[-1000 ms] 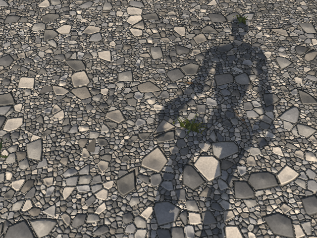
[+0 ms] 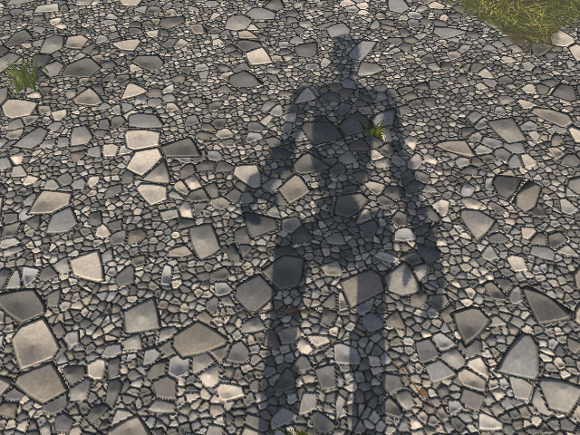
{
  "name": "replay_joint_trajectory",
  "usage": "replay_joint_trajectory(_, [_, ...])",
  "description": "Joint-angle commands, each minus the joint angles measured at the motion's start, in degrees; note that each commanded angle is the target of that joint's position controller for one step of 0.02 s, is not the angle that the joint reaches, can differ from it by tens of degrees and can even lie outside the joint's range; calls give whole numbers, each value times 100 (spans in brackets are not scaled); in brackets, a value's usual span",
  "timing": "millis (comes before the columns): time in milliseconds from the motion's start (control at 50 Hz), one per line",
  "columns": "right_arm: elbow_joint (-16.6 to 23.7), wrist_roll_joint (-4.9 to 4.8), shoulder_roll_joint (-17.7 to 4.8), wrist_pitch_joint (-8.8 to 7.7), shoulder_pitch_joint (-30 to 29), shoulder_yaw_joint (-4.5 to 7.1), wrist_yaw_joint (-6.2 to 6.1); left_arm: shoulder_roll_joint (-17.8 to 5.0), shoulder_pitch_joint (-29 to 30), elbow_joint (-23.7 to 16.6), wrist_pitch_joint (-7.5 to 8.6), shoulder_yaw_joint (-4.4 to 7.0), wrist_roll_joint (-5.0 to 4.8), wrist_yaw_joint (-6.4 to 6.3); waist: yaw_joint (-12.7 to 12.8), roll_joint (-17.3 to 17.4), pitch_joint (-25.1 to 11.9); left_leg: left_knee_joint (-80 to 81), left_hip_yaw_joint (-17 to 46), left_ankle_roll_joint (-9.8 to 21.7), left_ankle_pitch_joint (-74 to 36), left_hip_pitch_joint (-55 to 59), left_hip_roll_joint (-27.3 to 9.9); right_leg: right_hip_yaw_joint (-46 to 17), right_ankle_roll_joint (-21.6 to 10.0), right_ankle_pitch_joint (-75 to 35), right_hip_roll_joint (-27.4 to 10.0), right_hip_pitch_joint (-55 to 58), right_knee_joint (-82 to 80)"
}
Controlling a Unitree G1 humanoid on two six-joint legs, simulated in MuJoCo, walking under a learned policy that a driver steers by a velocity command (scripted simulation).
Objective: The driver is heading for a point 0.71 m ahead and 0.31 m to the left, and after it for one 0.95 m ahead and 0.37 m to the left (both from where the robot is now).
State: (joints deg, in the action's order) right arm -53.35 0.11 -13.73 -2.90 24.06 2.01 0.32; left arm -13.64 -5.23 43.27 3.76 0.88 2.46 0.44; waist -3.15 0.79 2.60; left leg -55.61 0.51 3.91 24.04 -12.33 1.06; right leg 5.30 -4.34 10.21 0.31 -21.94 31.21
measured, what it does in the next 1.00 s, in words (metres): walks ahead, turning left: left foot, then right foot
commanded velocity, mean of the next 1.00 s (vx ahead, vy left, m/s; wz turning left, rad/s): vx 0.50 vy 0.00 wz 0.52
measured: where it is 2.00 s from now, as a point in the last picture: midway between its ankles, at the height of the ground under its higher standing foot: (204, 347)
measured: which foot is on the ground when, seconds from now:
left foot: up 0.00-0.44, down 0.46-0.98, up 1.00-1.00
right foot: down 0.00-0.48, up 0.50-0.96, down 0.98-1.00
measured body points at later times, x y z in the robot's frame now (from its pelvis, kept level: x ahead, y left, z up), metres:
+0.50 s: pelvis +0.26 +0.05 -0.02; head +0.29 +0.06 +0.43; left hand +0.17 +0.29 -0.16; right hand +0.50 -0.14 -0.12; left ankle +0.33 +0.12 -0.73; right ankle +0.09 -0.09 -0.68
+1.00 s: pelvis +0.53 +0.11 -0.01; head +0.56 +0.13 +0.44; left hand +0.60 +0.43 -0.09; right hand +0.66 -0.15 -0.13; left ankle +0.34 +0.12 -0.72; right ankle +0.69 +0.09 -0.73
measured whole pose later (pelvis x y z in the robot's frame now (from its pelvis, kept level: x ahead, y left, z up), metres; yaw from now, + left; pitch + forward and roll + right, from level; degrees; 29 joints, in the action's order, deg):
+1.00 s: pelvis +0.53 +0.11 -0.01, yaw +34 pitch +2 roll +1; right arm -49.9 0.7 -17.3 -2.5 26.0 4.6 -0.1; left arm -14.6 -1.6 40.0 3.8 0.9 2.0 0.5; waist -5.3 -0.4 1.9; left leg -30.4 12.8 5.4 27.2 -0.3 7.8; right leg -0.4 -0.6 5.8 0.1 -26.9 30.2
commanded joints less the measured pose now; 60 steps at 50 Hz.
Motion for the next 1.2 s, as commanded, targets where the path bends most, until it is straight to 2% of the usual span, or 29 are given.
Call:
replay_joint_trajectory(20, [391, 33, -555, -5, -112, 160, 32, -579, -968, 104, 42, 213, -96, -41, 461, -550, -217, -975, 284, 84, -494, -2091, -520, -2073, -560, 559, -1798, 1803, -2092])
replay_joint_trajectory(60, [312, 154, -429, 142, -3, 161, 116, -476, -940, 205, 139, 187, -115, -71, 260, -669, -73, -870, 222, -21, -751, -1773, -599, -1341, -382, -110, -1526, 1327, -2286])
replay_joint_trajectory(120, [448, 145, -327, 234, -381, 177, 202, -582, -1125, 347, 267, 246, -165, -79, 189, -487, -4, -806, 169, -109, -1264, -2194, -667, -735, -405, -775, -1472, 1429, -2446])
replay_joint_trajectory(240, [862, 147, -181, 223, -1570, 104, 302, -539, -1501, 621, 257, 249, -147, -100, 367, -435, 260, 624, -160, -203, -2388, -2631, -640, 229, -365, -1596, -1283, 1719, -2413])
replay_joint_trajectory(340, [1210, 195, -186, 209, -2350, 39, 378, -716, -1944, 878, 186, 292, -132, -170, 572, -417, 367, 1719, -681, 99, -2218, -2423, -461, 636, -295, -2575, -1527, 2491, -2090])
replay_joint_trajectory(400, [1205, 216, -313, 223, -2095, 100, 325, -913, -1883, 930, 87, 333, -105, -228, 362, -591, 80, 1933, -993, 436, -1368, -1777, -4, 904, -200, -4852, -1594, 2930, -1129])
replay_joint_trajectory(420, [1116, 218, -398, 214, -1724, 149, 292, -1009, -1846, 933, 31, 360, -94, -239, 184, -642, -160, 1988, -1053, 582, -1036, -1344, 209, 956, -193, -5484, -1604, 2980, -452])
replay_joint_trajectory(440, [953, 227, -525, 173, -1137, 230, 252, -1088, -1823, 917, -29, 382, -96, -236, -60, -618, -522, 2219, -1008, 743, -889, -629, 402, 975, -173, -5410, -1598, 2810, 526])
replay_joint_trajectory(460, [662, 290, -788, 127, -208, 367, 175, -1087, -1716, 828, -54, 380, -111, -215, -515, -294, -1016, 2703, -599, 984, -1009, 728, 311, 1046, -5, -4329, -1469, 1993, 1987])
replay_joint_trajectory(480, [636, 321, -1488, 145, 138, 573, 79, -535, -1862, 491, -14, 256, -202, -141, -421, 785, -1594, 2875, 1800, 1609, -528, 2497, -1313, 1050, 297, -676, -835, -167, 4048])
replay_joint_trajectory(500, [758, 128, -1775, 195, 5, 628, 84, -674, -1508, 160, 48, 302, -177, -73, -300, 938, -1939, 3800, 4386, 2206, -1095, 3052, -2165, -93, 479, 2149, 188, -1615, 5263])
replay_joint_trajectory(520, [691, 46, -1603, 238, -136, 595, 43, -760, -881, 36, 100, 307, -135, -48, -342, 205, -1202, 3922, 3460, 1980, -1371, 2633, -1972, -711, 419, 1557, -250, -2175, 5171])
replay_joint_trajectory(540, [662, 15, -1300, 226, -410, 519, 5, -680, -877, 20, 173, 260, -187, -35, -113, 5, -571, 4007, 2759, 1755, -1837, 1805, -1807, -672, 391, 1046, -479, -2054, 4657])
replay_joint_trajectory(560, [687, 25, -1048, 195, -686, 450, -14, -659, -994, 118, 173, 270, -159, -47, 171, -238, -237, 4089, 2229, 1460, -2379, 1167, -1459, -675, 397, 865, -652, -1704, 4100])
replay_joint_trajectory(580, [706, -17, -891, 155, -881, 397, -35, -650, -1095, 138, 81, 270, -48, -50, 372, -202, -138, 4156, 1833, 1319, -2832, 716, -1174, -692, 471, 819, -721, -1340, 3786])
replay_joint_trajectory(620, [737, -36, -826, 34, -898, 355, -11, -575, -1250, 163, -121, 263, 52, -9, 508, -77, -309, 4208, 1508, 1289, -3375, 411, -925, -641, 606, 771, -717, -956, 3471])
replay_joint_trajectory(680, [680, -19, -1032, -37, -599, 405, 11, -489, -817, -26, -230, 243, 32, 33, 426, 38, -206, 4366, 1387, 1222, -3212, 237, -728, -526, 753, 284, -695, -1199, 2836])
replay_joint_trajectory(760, [621, -9, -1032, -19, -123, 408, 8, -524, 144, -346, -227, 225, -2, 49, 61, 239, -10, 4392, 1578, 1045, -2899, 596, -660, -558, 817, -523, -608, -1703, 1742])
replay_joint_trajectory(860, [593, 53, -1104, -2, 285, 423, -50, -544, 936, -661, -130, 158, -66, 101, -236, 314, -1, 3994, 1824, 970, -3468, 1187, -751, -574, 721, -829, -306, -1666, 720])
replay_joint_trajectory(920, [690, 88, -1232, -7, 89, 452, -114, -707, 727, -706, -56, 179, -100, 86, -20, 412, -28, 3657, 2076, 744, -3786, 1145, -864, -690, 543, -545, -160, -875, 131])
replay_joint_trajectory(960, [794, 95, -1344, -39, -263, 474, -91, -935, -278, -418, 10, 277, -115, -1, 467, 368, -383, 2831, 2047, 498, -4560, 737, -675, -580, 353, -121, 114, 651, -193])
replay_joint_trajectory(980, [804, 47, -1261, -79, -332, 447, -36, -1117, -1062, -237, 88, 352, -67, -74, 885, 15, -833, 1674, 1741, 352, -4353, 353, -270, -761, 188, -166, -135, 1798, -536])
replay_joint_trajectory(1000, [986, -1, -750, -125, -209, 301, -1, -1554, -1997, -224, 114, 439, 70, -181, 1143, -695, -1785, -20, 1233, 236, -2549, -335, 113, -2210, -67, 1246, -1579, 3098, -734])
replay_joint_trajectory(1020, [1160, -127, -459, -93, 507, 244, -1, -1976, -1665, -255, 31, 534, 100, -174, 533, -2171, -2066, -1188, 710, 97, 918, -1996, 883, -4961, -669, 1661, -2683, 3823, -1642])
replay_joint_trajectory(1040, [904, 77, -935, 20, 326, 285, -61, -1366, -1219, -341, -37, 449, 4, -139, 426, -972, -1259, -1666, 743, 146, 436, -2430, 262, -4758, -640, 2377, -2486, 3060, -1668])
replay_joint_trajectory(1060, [902, 100, -969, 55, -67, 311, -14, -902, -851, -409, -39, 326, -51, -129, 402, -362, -549, -1543, 640, 90, -96, -2316, 97, -3686, -557, 1451, -2223, 2272, -1675])
replay_joint_trajectory(1080, [916, 91, -862, 88, -232, 298, 11, -700, -708, -375, -21, 262, -47, -115, 324, -176, -264, -1354, 552, 0, -314, -2128, -55, -2768, -494, -136, -1960, 1831, -1657])
replay_joint_trajectory(1140, [933, 176, -722, 298, -188, 304, 91, -659, -944, -170, 124, 224, -136, -93, 172, -685, -347, -1198, 325, -201, -286, -1712, -122, -1271, -426, -3519, -1609, 1458, -1415])
replay_joint_trajectory(1200, [1143, 144, -616, 384, -574, 271, 176, -767, -949, -110, 149, 258, -180, -91, 135, -817, -436, -854, 193, -309, -679, -2044, -112, -624, -502, -4233, -1587, 1599, -1444])
Keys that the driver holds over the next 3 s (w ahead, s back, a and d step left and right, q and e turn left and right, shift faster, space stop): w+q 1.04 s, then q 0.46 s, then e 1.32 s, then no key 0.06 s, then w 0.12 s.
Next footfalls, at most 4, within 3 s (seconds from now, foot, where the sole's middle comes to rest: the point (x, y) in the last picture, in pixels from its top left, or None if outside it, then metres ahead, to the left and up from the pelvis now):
0.46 left None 0.37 0.13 -0.77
0.98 right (253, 332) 0.73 0.11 -0.77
1.46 left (151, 350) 0.69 0.36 -0.77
1.90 right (228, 317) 0.77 0.17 -0.77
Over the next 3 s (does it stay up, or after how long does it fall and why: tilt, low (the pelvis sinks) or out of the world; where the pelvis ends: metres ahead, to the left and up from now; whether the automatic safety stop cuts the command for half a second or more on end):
stays up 0.67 0.20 0.02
